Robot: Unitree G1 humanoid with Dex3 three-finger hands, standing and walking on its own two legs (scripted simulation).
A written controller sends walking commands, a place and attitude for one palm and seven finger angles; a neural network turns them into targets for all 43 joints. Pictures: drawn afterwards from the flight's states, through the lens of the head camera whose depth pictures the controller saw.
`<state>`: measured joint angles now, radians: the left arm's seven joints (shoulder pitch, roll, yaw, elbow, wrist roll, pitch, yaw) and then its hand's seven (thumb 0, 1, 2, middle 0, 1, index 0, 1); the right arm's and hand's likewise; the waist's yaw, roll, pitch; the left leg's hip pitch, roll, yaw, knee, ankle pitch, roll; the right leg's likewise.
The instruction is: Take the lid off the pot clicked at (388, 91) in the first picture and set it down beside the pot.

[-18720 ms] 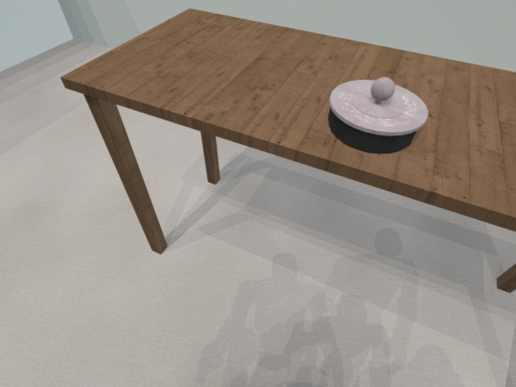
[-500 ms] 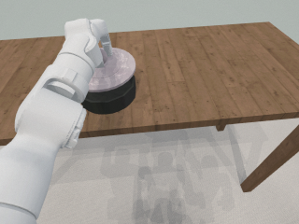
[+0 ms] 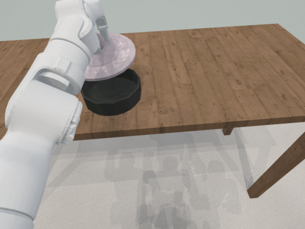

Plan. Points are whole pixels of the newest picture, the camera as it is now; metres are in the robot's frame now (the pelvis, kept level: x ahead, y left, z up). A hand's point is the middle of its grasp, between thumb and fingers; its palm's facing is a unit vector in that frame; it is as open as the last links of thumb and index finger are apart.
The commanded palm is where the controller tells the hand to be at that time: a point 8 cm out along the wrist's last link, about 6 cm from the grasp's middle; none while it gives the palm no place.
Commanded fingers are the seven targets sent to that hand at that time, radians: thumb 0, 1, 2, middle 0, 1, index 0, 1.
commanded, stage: lift the lid straight up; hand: left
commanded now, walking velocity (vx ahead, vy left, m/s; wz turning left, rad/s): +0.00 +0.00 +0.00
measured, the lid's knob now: (95, 42) +0.51 +0.11 +0.26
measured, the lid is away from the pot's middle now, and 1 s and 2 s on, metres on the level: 0.01 0.02 0.14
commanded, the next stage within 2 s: move the lid sideways beside the pot in 0.88 s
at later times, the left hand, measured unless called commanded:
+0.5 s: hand (88, 18) +0.48 +0.11 +0.32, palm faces -0.16 -0.17 -0.97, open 7.4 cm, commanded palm +0.47 +0.11 +0.38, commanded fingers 0.00 0.72 0.89 -0.87 -1.10 -0.83 -1.07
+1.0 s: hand (80, 11) +0.47 +0.11 +0.34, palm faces -0.13 -0.19 -0.97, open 7.4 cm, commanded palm +0.47 +0.11 +0.39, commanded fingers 0.00 0.72 0.89 -0.87 -1.10 -0.83 -1.07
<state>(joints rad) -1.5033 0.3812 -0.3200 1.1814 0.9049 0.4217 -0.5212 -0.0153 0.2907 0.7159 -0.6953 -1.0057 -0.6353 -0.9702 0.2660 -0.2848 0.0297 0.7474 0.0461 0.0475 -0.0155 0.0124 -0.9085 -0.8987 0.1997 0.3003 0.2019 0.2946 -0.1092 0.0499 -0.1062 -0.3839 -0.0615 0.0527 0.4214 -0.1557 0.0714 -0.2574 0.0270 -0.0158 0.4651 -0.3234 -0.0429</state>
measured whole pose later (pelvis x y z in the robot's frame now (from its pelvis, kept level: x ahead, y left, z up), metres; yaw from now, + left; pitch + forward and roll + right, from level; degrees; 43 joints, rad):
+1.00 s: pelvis +0.00 +0.00 +0.00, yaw +0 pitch +7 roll +1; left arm -1.67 0.39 -0.31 1.23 0.94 0.54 -0.53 -0.03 0.29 0.72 -0.70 -1.01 -0.64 -0.97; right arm 0.24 -0.29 0.05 0.75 0.05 0.04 -0.01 0.01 -0.91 -0.90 0.20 0.30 0.20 0.29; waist -0.11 0.06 -0.11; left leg -0.38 -0.07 0.05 0.39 -0.14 0.07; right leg -0.26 0.02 -0.02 0.44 -0.31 -0.04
